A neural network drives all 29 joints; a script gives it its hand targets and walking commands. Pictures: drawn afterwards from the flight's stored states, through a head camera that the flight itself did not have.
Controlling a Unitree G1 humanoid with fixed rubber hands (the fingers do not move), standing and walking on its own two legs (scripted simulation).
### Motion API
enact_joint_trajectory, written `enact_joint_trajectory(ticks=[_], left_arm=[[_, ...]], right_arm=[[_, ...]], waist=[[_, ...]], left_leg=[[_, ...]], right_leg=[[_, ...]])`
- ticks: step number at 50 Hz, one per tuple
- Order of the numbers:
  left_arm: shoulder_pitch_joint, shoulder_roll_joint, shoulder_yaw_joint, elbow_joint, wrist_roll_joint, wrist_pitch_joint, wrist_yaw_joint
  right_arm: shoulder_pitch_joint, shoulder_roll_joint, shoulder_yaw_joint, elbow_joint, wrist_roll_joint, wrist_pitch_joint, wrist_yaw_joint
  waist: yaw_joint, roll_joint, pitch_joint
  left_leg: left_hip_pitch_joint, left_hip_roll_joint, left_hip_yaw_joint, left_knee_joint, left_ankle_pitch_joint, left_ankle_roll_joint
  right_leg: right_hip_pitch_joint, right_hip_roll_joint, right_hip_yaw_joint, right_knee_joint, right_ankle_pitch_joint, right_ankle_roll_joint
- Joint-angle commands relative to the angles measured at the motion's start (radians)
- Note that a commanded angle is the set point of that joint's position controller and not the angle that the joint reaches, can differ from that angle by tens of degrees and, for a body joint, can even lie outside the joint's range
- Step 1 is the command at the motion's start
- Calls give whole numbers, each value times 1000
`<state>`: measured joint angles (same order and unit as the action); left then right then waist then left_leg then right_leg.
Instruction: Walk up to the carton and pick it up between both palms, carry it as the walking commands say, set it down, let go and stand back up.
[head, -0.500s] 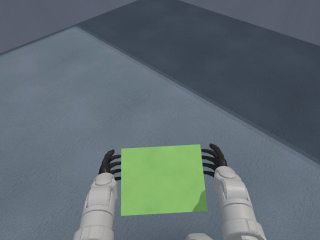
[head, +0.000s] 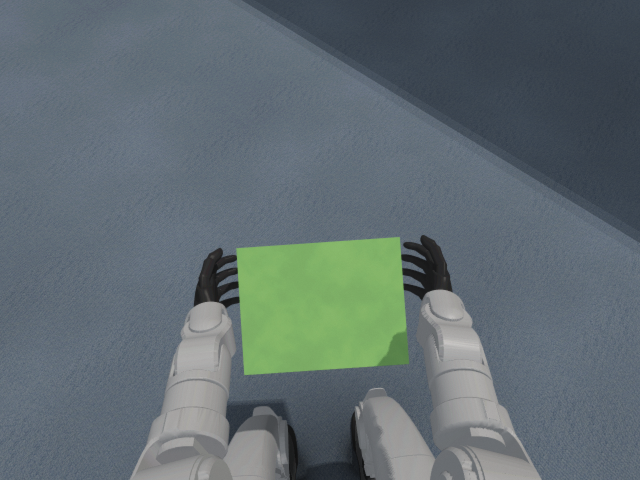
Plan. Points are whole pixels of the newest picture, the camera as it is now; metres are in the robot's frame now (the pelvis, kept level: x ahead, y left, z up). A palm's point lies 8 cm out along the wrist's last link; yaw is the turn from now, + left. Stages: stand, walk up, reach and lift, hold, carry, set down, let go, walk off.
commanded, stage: set down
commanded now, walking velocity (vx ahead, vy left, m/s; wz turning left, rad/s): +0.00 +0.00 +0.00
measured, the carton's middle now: (322, 296) +0.36 -0.02 -0.15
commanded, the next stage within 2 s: none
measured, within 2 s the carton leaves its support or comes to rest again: neither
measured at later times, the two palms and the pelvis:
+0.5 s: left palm (225, 305) +0.36 +0.13 -0.15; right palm (415, 298) +0.34 -0.17 -0.15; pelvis -0.01 -0.02 -0.08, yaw +1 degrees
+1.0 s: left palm (238, 313) +0.38 +0.13 -0.25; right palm (403, 306) +0.36 -0.17 -0.25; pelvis -0.02 +0.01 -0.16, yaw +2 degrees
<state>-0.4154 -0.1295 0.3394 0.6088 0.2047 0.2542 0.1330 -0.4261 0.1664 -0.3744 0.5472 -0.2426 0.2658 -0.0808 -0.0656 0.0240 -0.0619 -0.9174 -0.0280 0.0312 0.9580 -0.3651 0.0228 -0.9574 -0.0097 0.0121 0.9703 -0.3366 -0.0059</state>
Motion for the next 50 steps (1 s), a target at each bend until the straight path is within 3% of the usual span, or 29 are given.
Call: enact_joint_trajectory(ticks=[1, 2, 4, 5, 6, 9, 12, 14, 16, 20, 21, 22, 25, 26, 28, 30, 31, 32, 33, 34, 35, 37, 40, 41, 44, 45, 48, 49, 50], left_arm=[[-769, -974, -643, -114, -142, -81, -321], [-789, -957, -637, -99, -140, -77, -328], [-779, -962, -601, -55, -130, -66, -339], [-761, -956, -576, -38, -117, -63, -337], [-751, -981, -591, -21, -116, -60, -343], [-812, -955, -588, -59, -131, -75, -349], [-807, -945, -586, -35, -139, -76, -354], [-797, -919, -574, -13, -140, -77, -354], [-779, -904, -561, 3, -138, -85, -349], [-842, -894, -581, -26, -169, -104, -334], [-829, -868, -572, -13, -162, -104, -329], [-820, -889, -581, 9, -168, -106, -323], [-852, -862, -593, -10, -175, -115, -303], [-854, -878, -602, -28, -186, -121, -300], [-854, -875, -627, -46, -209, -126, -285], [-819, -891, -634, -33, -207, -130, -269], [-833, -890, -633, -34, -220, -129, -266], [-843, -855, -612, -44, -206, -132, -257], [-845, -894, -646, -49, -225, -133, -252], [-825, -899, -632, -23, -224, -130, -241], [-868, -874, -638, -67, -229, -138, -231], [-862, -855, -646, -53, -233, -142, -217], [-859, -855, -657, -58, -244, -151, -190], [-889, -838, -662, -79, -255, -158, -179], [-883, -821, -693, -104, -277, -169, -151], [-862, -830, -688, -87, -270, -166, -145], [-897, -781, -701, -107, -290, -172, -125], [-936, -773, -700, -98, -293, -170, -118], [-914, -757, -665, -64, -268, -165, -112]], right_arm=[[-595, 974, 630, -2, 151, -32, 259], [-572, 976, 606, 21, 135, -27, 253], [-572, 987, 590, 44, 122, -19, 245], [-573, 979, 599, 54, 129, -16, 245], [-602, 982, 608, 30, 133, -20, 242], [-637, 1009, 641, 29, 158, -22, 246], [-630, 991, 650, 35, 169, -31, 233], [-636, 989, 642, 39, 170, -34, 222], [-670, 978, 662, 13, 192, -46, 216], [-683, 931, 661, 23, 197, -65, 200], [-693, 948, 675, 26, 211, -65, 195], [-712, 918, 676, 6, 215, -78, 192], [-694, 919, 644, 46, 208, -81, 184], [-727, 898, 668, 16, 223, -92, 181], [-692, 883, 663, 26, 228, -95, 180], [-703, 879, 676, -5, 242, -106, 175], [-712, 851, 670, -17, 244, -110, 175], [-697, 847, 652, 24, 231, -106, 175], [-718, 830, 654, -11, 235, -114, 172], [-728, 807, 661, -21, 243, -117, 175], [-738, 803, 658, -5, 247, -119, 176], [-739, 775, 636, -1, 245, -125, 176], [-742, 737, 642, 9, 256, -136, 182], [-755, 729, 643, 1, 260, -141, 184], [-739, 709, 659, -8, 287, -152, 181], [-773, 688, 665, -28, 295, -156, 182], [-801, 629, 648, -31, 315, -163, 176], [-818, 612, 629, -11, 310, -162, 173], [-830, 617, 621, 2, 305, -154, 172]], waist=[[15, 10, -862], [-8, 1, -844], [-12, 2, -810], [18, 15, -790], [6, 24, -829], [24, -10, -903], [17, -13, -919], [12, -18, -913], [35, -31, -918], [13, -22, -947], [39, -27, -940], [25, 0, -948], [14, -11, -962], [19, 22, -998], [-1, 23, -1035], [10, 31, -1062], [-5, 39, -1058], [18, 27, -1030], [-19, 39, -1053], [-18, 45, -1046], [-3, 42, -1060], [-35, 33, -1042], [-18, 61, -1050], [-22, 28, -1076], [-34, 41, -1138], [-10, 47, -1138], [-39, 34, -1131], [-49, 53, -1106], [-25, 29, -1067]], left_leg=[[141, -117, -103, -18, 168, -11], [93, -118, -92, -6, 147, -13], [31, -123, -87, 19, 99, -13], [-1, -122, -84, 25, 94, -14], [-22, -125, -76, 40, 76, -14], [-62, -128, -66, 95, 77, -10], [-120, -134, -63, 135, 116, -12], [-174, -134, -60, 157, 73, -12], [-181, -137, -63, 176, 94, -4], [-233, -145, -58, 223, 84, -11], [-261, -145, -51, 233, 65, -11], [-237, -149, -62, 236, 68, -10], [-247, -150, -66, 258, 76, -12], [-250, -152, -57, 288, 78, -19], [-237, -155, -58, 303, 116, -25], [-243, -158, -63, 317, 142, -25], [-259, -155, -60, 331, 137, -31], [-279, -157, -61, 334, 132, -34], [-266, -160, -63, 347, 131, -36], [-260, -160, -70, 345, 123, -33], [-275, -162, -67, 359, 104, -37], [-276, -159, -79, 368, 99, -36], [-272, -160, -82, 391, 135, -43], [-260, -162, -85, 410, 153, -42], [-250, -162, -96, 440, 171, -43], [-232, -163, -96, 450, 185, -45], [-234, -163, -92, 475, 162, -45], [-264, -162, -96, 461, 78, -47], [-274, -162, -93, 473, 76, -43]], right_leg=[[387, 117, 74, -2, 248, 7], [381, 119, 77, -8, 248, 9], [351, 116, 89, -1, 203, 10], [337, 115, 92, 13, 202, 12], [345, 117, 95, 22, 186, 11], [313, 127, 89, 63, 179, 20], [304, 127, 89, 87, 233, 26], [288, 127, 94, 103, 186, 29], [244, 129, 90, 126, 205, 38], [191, 138, 92, 168, 190, 30], [195, 138, 92, 176, 164, 34], [153, 138, 80, 196, 173, 32], [94, 148, 61, 233, 182, 33], [98, 141, 72, 244, 172, 25], [77, 149, 53, 270, 220, 27], [59, 151, 49, 305, 245, 28], [57, 151, 54, 305, 238, 23], [8, 153, 40, 324, 228, 26], [1, 155, 33, 341, 218, 22], [-23, 155, 32, 347, 199, 18], [-44, 154, 29, 362, 173, 15], [-106, 159, 9, 389, 161, 18], [-153, 161, 7, 427, 185, 8], [-172, 165, -2, 438, 189, 11], [-186, 168, -16, 481, 218, 12], [-222, 173, -19, 500, 211, 11], [-269, 170, -30, 509, 175, 14], [-281, 168, -35, 511, 118, 10], [-317, 163, -34, 516, 101, 15]])
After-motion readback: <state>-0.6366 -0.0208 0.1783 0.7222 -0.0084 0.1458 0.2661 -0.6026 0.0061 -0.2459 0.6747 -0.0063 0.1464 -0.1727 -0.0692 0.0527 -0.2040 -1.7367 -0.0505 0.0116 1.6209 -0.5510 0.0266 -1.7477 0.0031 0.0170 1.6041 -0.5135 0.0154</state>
